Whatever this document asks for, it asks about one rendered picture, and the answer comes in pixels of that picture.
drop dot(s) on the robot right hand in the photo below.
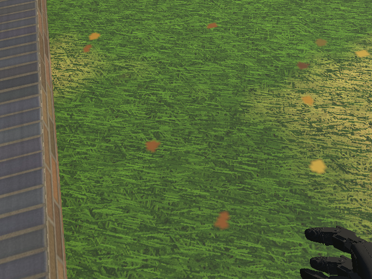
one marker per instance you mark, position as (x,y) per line
(359,267)

